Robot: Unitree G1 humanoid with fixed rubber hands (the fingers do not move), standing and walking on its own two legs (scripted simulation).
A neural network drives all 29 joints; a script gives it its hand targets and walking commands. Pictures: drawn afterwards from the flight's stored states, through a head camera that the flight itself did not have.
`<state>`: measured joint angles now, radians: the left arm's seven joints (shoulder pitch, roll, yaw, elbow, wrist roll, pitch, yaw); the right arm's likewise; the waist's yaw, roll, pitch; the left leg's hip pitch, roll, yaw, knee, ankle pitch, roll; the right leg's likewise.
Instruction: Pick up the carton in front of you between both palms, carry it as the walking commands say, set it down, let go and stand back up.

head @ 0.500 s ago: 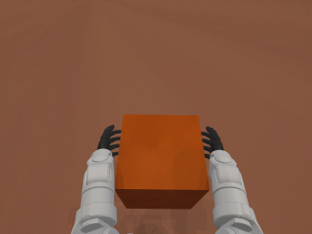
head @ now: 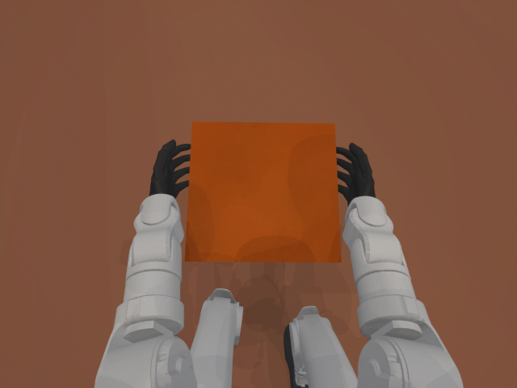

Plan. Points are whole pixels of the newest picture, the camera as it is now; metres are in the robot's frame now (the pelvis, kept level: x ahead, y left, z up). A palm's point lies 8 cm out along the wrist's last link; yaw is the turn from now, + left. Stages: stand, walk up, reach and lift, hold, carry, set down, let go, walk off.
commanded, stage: set down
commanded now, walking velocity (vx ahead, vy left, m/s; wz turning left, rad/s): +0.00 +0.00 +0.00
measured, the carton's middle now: (261, 203) +0.41 +0.04 -0.15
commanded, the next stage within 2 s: none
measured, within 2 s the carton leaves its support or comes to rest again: neither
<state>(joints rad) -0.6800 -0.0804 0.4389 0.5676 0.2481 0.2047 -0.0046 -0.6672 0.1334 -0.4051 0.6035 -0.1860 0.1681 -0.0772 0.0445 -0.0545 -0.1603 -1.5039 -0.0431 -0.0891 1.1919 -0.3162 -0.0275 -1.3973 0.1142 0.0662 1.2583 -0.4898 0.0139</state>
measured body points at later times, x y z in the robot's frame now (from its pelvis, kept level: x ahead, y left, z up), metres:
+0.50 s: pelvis -0.02 +0.00 -0.13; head +0.25 +0.04 +0.22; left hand +0.43 +0.20 -0.24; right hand +0.47 -0.10 -0.24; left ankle +0.10 +0.12 -0.60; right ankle +0.04 -0.12 -0.60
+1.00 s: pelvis -0.04 -0.01 -0.23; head +0.30 +0.01 +0.06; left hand +0.44 +0.21 -0.39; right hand +0.50 -0.08 -0.39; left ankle +0.10 +0.12 -0.60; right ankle +0.04 -0.12 -0.60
